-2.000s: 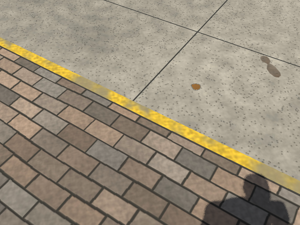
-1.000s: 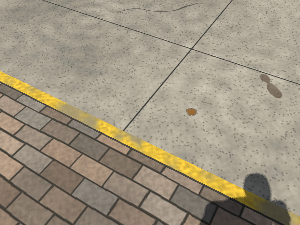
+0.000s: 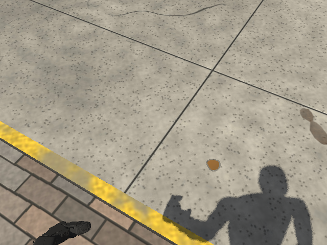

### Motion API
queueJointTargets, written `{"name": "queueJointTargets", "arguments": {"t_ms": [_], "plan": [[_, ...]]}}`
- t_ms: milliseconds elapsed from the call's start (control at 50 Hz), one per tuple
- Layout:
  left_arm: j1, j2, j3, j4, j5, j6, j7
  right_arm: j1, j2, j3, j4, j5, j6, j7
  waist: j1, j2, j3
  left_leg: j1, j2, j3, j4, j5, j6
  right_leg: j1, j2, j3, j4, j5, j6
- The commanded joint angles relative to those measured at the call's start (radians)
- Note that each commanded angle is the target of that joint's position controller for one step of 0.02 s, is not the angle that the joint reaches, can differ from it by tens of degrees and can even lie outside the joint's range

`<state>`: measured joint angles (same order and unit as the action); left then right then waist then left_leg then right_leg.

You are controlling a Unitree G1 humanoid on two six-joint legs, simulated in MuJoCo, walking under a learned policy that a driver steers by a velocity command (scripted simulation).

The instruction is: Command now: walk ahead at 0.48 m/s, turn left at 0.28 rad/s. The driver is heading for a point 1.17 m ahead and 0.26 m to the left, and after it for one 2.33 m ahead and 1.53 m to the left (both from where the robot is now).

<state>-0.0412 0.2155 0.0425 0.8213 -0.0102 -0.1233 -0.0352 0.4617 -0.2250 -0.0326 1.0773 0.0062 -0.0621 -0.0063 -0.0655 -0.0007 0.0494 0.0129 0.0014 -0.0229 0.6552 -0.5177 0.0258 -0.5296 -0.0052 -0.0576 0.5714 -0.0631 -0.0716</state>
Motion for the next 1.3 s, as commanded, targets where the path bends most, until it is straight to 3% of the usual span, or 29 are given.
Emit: {"name": "queueJointTargets", "arguments": {"t_ms": [20, 40, 60, 80, 140, 200, 320, 420, 480, 520, 540, 560, 580, 600, 640, 660, 760, 860, 960, 1020, 1060, 1080, 1100, 1120, 1140, 1160, 1180, 1200, 1300], "plan": [[0.430, 0.186, 0.056, 0.063, 0.013, 0.001, 0.010, 0.027, -0.093, -0.010, -0.080, 0.042, -0.047, 0.008, 0.190, -0.177, -0.392, -0.698, -0.009, -0.153, 0.720, -0.019, 0.034, 0.902, -0.399, 0.735, -0.263, -0.296, -0.209], [0.332, 0.146, 0.042, 0.051, 0.004, -0.001, 0.013, -0.063, -0.131, -0.023, -0.113, 0.054, -0.052, 0.003, 0.163, -0.130, -0.229, -0.732, 0.041, -0.111, 0.714, 0.080, 0.042, 0.727, -0.372, 0.550, -0.289, -0.237, -0.157], [0.251, 0.123, 0.033, 0.043, 0.006, -0.006, 0.009, -0.106, -0.122, -0.027, -0.122, 0.045, -0.050, -0.008, 0.125, -0.042, -0.160, -0.681, 0.090, -0.094, 0.671, 0.172, 0.041, 0.564, -0.339, 0.433, -0.325, -0.146, -0.132], [0.213, 0.098, 0.028, 0.047, 0.014, -0.011, 0.004, -0.109, -0.105, -0.037, -0.121, 0.032, -0.039, -0.014, 0.093, -0.037, -0.111, -0.628, 0.120, -0.094, 0.625, 0.221, 0.043, 0.449, -0.301, 0.330, -0.361, -0.081, -0.112], [0.206, 0.080, 0.028, 0.080, 0.022, -0.017, 0.006, -0.059, -0.041, -0.042, -0.120, 0.037, 0.005, -0.011, 0.039, -0.079, -0.061, -0.557, 0.154, -0.089, 0.565, 0.259, 0.047, 0.318, -0.254, 0.156, -0.437, -0.031, -0.110], [0.226, 0.121, 0.039, 0.097, 0.027, -0.018, 0.024, -0.152, -0.059, -0.054, -0.172, 0.026, 0.026, -0.015, 0.037, -0.059, -0.006, -0.674, 0.163, -0.106, 0.490, 0.366, 0.032, 0.316, -0.259, 0.072, -0.471, 0.013, -0.119], [0.296, 0.167, 0.049, 0.107, 0.024, 0.001, 0.056, -0.339, -0.049, -0.047, -0.244, 0.013, 0.010, 0.022, 0.088, -0.028, 0.029, -0.742, 0.140, -0.035, 0.185, 0.588, 0.016, 0.426, -0.253, -0.074, -0.472, 0.079, -0.094], [0.379, 0.197, 0.062, 0.124, 0.004, 0.031, 0.061, -0.487, -0.040, -0.034, -0.330, 0.017, 0.009, 0.057, 0.137, -0.025, 0.068, -0.786, 0.120, 0.048, 0.042, 0.494, 0.044, 0.598, -0.301, -0.132, -0.399, 0.151, -0.080], [0.341, 0.235, 0.074, 0.106, -0.008, 0.049, 0.063, -0.446, -0.083, -0.052, -0.358, 0.020, 0.014, 0.069, 0.080, -0.076, 0.005, -0.629, 0.039, 0.134, 0.014, 0.342, 0.092, 0.637, -0.308, -0.178, -0.239, 0.559, -0.049], [0.298, 0.251, 0.075, 0.089, -0.016, 0.064, 0.065, -0.203, -0.167, -0.101, -0.310, 0.027, 0.015, 0.063, -0.064, -0.078, -0.135, -0.282, -0.062, 0.175, -0.064, 0.361, 0.153, 0.562, -0.261, -0.217, 0.108, 0.749, -0.005], [0.303, 0.229, 0.065, 0.067, -0.001, 0.058, 0.067, -0.036, -0.266, -0.142, -0.269, 0.026, 0.022, 0.040, -0.127, 0.019, -0.226, 0.028, 0.021, -0.010, -0.110, 0.355, 0.208, 0.317, -0.215, -0.219, 0.424, 0.471, 0.049], [0.398, 0.053, 0.015, 0.013, 0.032, 0.027, 0.048, -0.061, -0.375, -0.154, -0.273, 0.027, 0.014, 0.033, 0.015, 0.277, -0.302, 0.340, 0.274, -0.578, -0.201, 0.239, 0.386, -0.135, -0.009, -0.107, 0.772, -0.483, 0.106], [0.292, 0.127, 0.022, -0.018, -0.017, -0.024, 0.034, -0.010, -0.305, -0.130, -0.301, 0.008, 0.002, 0.037, -0.051, 0.176, -0.427, 0.407, 0.345, -0.836, -0.377, 0.141, 0.425, -0.257, 0.028, 0.127, 0.883, -0.529, 0.085], [0.190, 0.169, 0.034, -0.045, -0.051, -0.045, 0.029, -0.042, -0.236, -0.112, -0.292, -0.001, -0.010, 0.040, -0.063, 0.119, -0.285, 0.340, 0.318, -0.685, -0.385, 0.235, 0.362, -0.354, -0.023, 0.139, 0.865, -0.431, 0.052], [0.195, 0.171, 0.040, -0.025, -0.008, -0.047, 0.042, -0.204, -0.153, -0.086, -0.330, 0.011, -0.018, 0.038, 0.031, 0.003, -0.159, 0.031, 0.231, -0.430, -0.375, 0.435, 0.289, -0.226, -0.108, 0.140, 0.690, -0.282, 0.040], [0.222, 0.182, 0.049, -0.022, 0.001, -0.032, 0.043, -0.248, -0.129, -0.076, -0.349, 0.003, -0.019, 0.035, 0.068, 0.013, -0.142, -0.070, 0.201, -0.369, -0.396, 0.504, 0.276, -0.146, -0.131, 0.148, 0.636, -0.250, 0.047], [0.160, 0.129, 0.041, -0.056, 0.023, 0.014, 0.045, -0.191, -0.169, -0.080, -0.336, 0.006, -0.028, 0.004, 0.074, 0.023, -0.079, -0.192, 0.150, -0.215, -0.455, 0.699, 0.262, -0.130, -0.119, 0.097, 0.368, -0.069, 0.111], [0.021, 0.099, 0.021, -0.078, 0.002, 0.008, 0.022, -0.118, -0.163, -0.069, -0.298, 0.001, -0.031, -0.004, -0.004, 0.076, -0.035, -0.165, 0.118, -0.102, -0.476, 0.612, 0.180, -0.084, -0.085, 0.052, 0.055, 0.251, 0.077], [-0.068, 0.117, 0.015, -0.123, -0.011, 0.000, -0.010, -0.073, -0.176, -0.068, -0.253, -0.006, -0.027, -0.005, -0.034, 0.058, 0.021, 0.054, 0.211, -0.095, -0.441, 0.653, 0.168, -0.214, -0.067, 0.058, -0.028, 0.171, 0.019], [-0.030, 0.128, 0.016, -0.131, -0.013, -0.004, -0.034, -0.101, -0.192, -0.070, -0.254, -0.010, -0.013, -0.014, 0.004, 0.075, -0.015, 0.125, 0.227, -0.041, -0.344, 0.962, 0.140, -0.148, -0.016, 0.025, -0.043, 0.037, -0.027], [0.124, 0.180, 0.042, -0.099, -0.009, 0.004, -0.031, -0.132, -0.215, -0.072, -0.266, -0.014, -0.001, -0.020, 0.087, 0.105, -0.130, 0.126, 0.200, 0.003, -0.147, 1.317, 0.113, 0.075, 0.062, -0.032, -0.030, -0.025, -0.065], [0.273, 0.218, 0.062, -0.066, -0.005, 0.009, -0.024, -0.163, -0.221, -0.069, -0.278, -0.012, 0.003, -0.024, 0.170, 0.083, -0.205, 0.032, 0.165, 0.037, 0.055, 1.309, 0.081, 0.293, 0.062, -0.006, -0.063, 0.039, -0.100], [0.426, 0.290, 0.079, -0.049, 0.004, 0.019, -0.010, -0.151, -0.190, -0.054, -0.305, -0.031, -0.005, -0.028, 0.208, -0.057, -0.320, -0.203, 0.104, 0.076, 0.384, 0.938, 0.044, 0.584, -0.127, 0.267, -0.054, 0.100, -0.171], [0.435, 0.308, 0.084, -0.053, -0.004, 0.020, -0.014, -0.029, -0.066, -0.019, -0.309, -0.024, -0.032, -0.005, 0.126, -0.329, -0.428, -0.627, -0.115, 0.001, 0.752, 0.032, -0.040, 0.922, -0.346, 0.819, -0.177, -0.036, -0.384], [0.425, 0.236, 0.066, -0.046, -0.017, 0.028, -0.010, -0.091, -0.170, -0.032, -0.320, -0.003, -0.066, 0.011, 0.172, -0.186, -0.403, -0.753, -0.052, -0.138, 0.805, 0.018, -0.011, 0.935, -0.311, 0.836, -0.250, -0.207, -0.330], [0.379, 0.202, 0.058, -0.069, -0.011, 0.032, -0.002, -0.202, -0.193, -0.036, -0.359, 0.029, -0.083, 0.019, 0.176, -0.118, -0.267, -0.802, -0.004, -0.126, 0.770, 0.084, 0.001, 0.818, -0.279, 0.688, -0.261, -0.207, -0.282], [0.320, 0.195, 0.054, -0.083, -0.004, 0.031, -0.002, -0.255, -0.178, -0.032, -0.376, 0.018, -0.092, 0.016, 0.136, 0.016, -0.160, -0.781, 0.034, -0.104, 0.674, 0.137, 0.004, 0.643, -0.240, 0.591, -0.284, -0.103, -0.255], [0.280, 0.174, 0.047, -0.098, -0.002, 0.029, 0.000, -0.276, -0.185, -0.041, -0.381, -0.009, -0.088, 0.007, 0.105, 0.058, -0.123, -0.728, 0.063, -0.094, 0.581, 0.166, -0.004, 0.531, -0.209, 0.527, -0.300, 0.005, -0.242], [0.279, 0.210, 0.056, -0.124, -0.002, 0.033, 0.022, -0.268, -0.132, -0.034, -0.417, -0.026, -0.045, -0.009, 0.051, -0.025, -0.077, -0.629, 0.087, -0.043, 0.313, 0.242, -0.072, 0.294, -0.137, 0.380, -0.360, 0.186, -0.243]]}}
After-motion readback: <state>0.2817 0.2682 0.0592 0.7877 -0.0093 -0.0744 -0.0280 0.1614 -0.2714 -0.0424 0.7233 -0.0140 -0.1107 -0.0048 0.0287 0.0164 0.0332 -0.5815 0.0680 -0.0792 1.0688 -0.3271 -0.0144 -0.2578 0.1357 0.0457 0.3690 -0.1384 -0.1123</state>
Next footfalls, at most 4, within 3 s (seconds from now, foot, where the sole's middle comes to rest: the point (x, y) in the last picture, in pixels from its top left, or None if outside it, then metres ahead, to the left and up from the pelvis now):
0.54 left None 0.42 0.19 -0.75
1.08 right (127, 163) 0.80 0.14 -0.75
1.56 left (75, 129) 1.01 0.40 -0.75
2.02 right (130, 93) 1.24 0.13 -0.75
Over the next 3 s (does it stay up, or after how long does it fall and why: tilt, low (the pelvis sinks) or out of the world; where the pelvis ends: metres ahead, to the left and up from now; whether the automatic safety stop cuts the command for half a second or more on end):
stays up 1.57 0.41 0.01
